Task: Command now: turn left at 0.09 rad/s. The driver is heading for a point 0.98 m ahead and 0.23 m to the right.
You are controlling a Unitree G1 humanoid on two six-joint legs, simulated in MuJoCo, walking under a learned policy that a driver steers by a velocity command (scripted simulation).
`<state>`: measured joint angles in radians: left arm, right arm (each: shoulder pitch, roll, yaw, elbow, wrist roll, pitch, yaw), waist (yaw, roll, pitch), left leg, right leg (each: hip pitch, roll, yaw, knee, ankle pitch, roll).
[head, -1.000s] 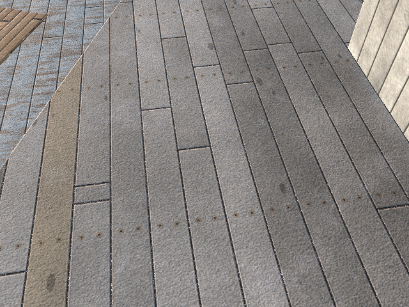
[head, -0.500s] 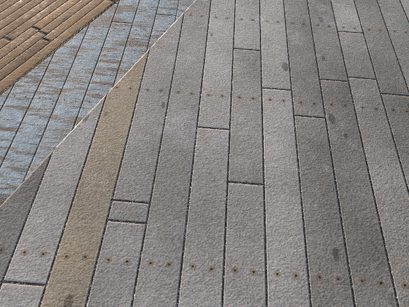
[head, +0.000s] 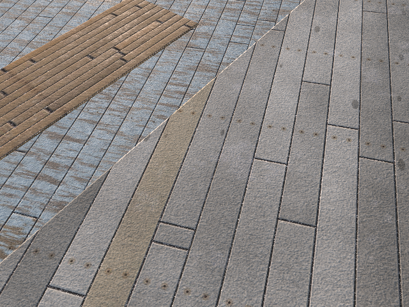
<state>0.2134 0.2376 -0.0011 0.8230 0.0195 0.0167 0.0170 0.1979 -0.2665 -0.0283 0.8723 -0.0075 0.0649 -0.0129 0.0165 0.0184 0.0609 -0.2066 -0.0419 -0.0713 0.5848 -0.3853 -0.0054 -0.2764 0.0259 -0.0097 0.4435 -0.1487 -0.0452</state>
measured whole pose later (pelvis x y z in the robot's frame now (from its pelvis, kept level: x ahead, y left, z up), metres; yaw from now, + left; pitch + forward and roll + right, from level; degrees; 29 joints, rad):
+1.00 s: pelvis +0.32 -0.01 -0.02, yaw -1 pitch +0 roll +0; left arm 0.45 0.20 0.02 1.08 0.01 -0.07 0.00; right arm 0.02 -0.22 -0.03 0.88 -0.04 -0.07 0.01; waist 0.04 -0.01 0.07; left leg -0.46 -0.03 0.11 0.58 -0.13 0.11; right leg 0.01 0.03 -0.02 0.73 -0.46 -0.06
